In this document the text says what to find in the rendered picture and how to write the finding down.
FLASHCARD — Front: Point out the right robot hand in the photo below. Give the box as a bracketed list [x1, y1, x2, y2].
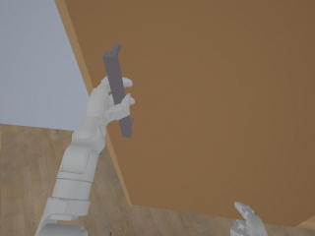
[230, 202, 268, 236]

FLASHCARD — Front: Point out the robot left forearm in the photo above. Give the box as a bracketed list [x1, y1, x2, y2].
[34, 116, 106, 236]

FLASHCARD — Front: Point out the handle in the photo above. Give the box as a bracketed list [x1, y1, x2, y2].
[102, 43, 134, 138]

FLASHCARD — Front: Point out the left robot hand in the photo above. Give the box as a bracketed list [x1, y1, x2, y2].
[86, 76, 135, 127]

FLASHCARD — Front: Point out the left robot upper arm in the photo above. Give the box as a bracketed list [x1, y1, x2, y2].
[37, 223, 88, 236]

